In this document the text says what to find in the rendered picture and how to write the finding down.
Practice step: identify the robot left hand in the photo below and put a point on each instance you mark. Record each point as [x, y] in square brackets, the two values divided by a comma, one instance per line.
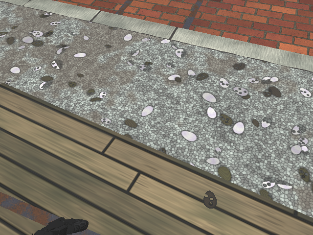
[62, 226]

